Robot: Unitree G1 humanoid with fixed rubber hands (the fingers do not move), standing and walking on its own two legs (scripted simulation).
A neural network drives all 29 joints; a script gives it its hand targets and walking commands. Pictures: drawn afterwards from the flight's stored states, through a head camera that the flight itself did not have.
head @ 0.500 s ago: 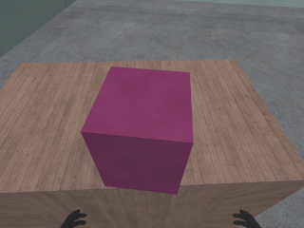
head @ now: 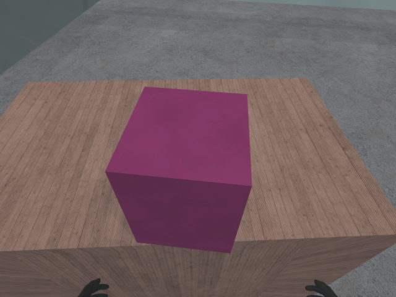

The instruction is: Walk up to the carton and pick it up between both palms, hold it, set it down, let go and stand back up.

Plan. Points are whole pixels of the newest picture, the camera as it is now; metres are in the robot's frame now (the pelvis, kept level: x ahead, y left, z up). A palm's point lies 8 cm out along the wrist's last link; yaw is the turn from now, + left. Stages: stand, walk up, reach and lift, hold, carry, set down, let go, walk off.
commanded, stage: stand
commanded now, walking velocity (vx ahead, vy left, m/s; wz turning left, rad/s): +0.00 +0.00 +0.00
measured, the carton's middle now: (188, 172) +0.35 +0.03 +0.08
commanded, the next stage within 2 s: walk up in 1.54 s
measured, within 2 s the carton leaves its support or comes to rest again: neither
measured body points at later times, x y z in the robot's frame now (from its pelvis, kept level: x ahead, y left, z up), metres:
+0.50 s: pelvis -0.01 +0.00 +0.00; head +0.00 +0.00 +0.45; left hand +0.12 +0.25 -0.11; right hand +0.12 -0.28 -0.11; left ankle +0.00 +0.12 -0.72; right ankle +0.00 -0.12 -0.72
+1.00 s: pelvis -0.02 +0.01 +0.00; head -0.02 +0.01 +0.45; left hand +0.09 +0.26 -0.12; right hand +0.10 -0.28 -0.11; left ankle +0.00 +0.12 -0.72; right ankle +0.00 -0.12 -0.72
